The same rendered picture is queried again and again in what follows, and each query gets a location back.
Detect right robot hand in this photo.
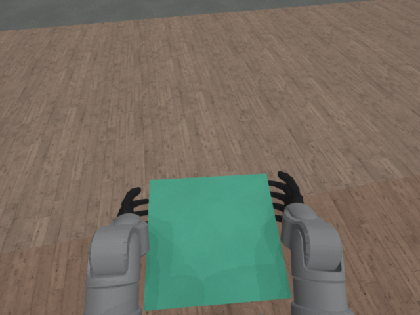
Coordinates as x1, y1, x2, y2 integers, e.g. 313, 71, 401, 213
268, 171, 304, 222

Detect left robot hand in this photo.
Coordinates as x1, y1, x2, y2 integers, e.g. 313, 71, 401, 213
117, 187, 149, 223

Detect robot right forearm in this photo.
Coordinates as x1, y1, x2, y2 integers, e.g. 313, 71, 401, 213
280, 203, 354, 315

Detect carton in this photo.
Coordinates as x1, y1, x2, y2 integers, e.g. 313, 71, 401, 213
144, 173, 292, 311

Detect robot left forearm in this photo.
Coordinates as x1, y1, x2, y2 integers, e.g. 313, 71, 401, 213
83, 213, 150, 315

